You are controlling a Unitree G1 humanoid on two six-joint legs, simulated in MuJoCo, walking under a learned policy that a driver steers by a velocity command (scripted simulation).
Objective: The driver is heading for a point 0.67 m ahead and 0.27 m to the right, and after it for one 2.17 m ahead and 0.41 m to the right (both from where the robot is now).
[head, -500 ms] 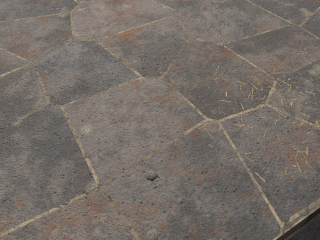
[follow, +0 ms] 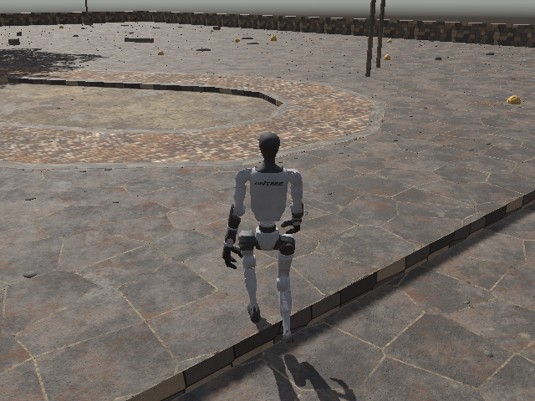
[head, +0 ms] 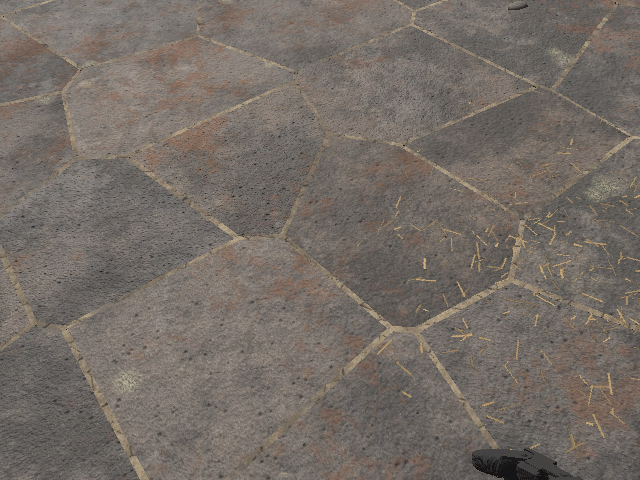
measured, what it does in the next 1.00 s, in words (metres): climbs, turning right: right foot, then left foot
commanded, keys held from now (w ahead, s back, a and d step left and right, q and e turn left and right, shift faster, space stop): w+e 0.90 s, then e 0.06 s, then q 0.04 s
